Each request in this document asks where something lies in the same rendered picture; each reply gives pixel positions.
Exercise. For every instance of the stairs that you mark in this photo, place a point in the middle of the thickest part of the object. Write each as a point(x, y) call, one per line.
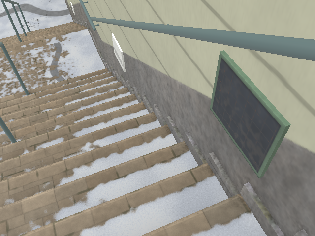
point(90, 160)
point(40, 33)

